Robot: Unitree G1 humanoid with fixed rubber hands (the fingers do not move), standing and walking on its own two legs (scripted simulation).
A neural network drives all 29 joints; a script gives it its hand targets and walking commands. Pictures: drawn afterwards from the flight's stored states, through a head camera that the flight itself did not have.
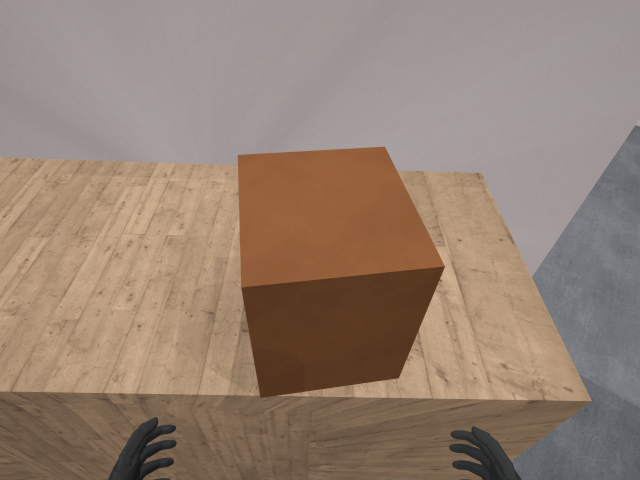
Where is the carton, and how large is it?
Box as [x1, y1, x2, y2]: [238, 147, 444, 397]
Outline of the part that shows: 384,147 238,155 241,288 260,397 396,378 399,376 444,265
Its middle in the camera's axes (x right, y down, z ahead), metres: +0.00 +0.05 +0.55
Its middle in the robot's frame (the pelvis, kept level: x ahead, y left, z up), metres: +0.40 +0.00 +0.05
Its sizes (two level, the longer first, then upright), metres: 0.224 0.205 0.257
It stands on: a pedestal, 0.70 m high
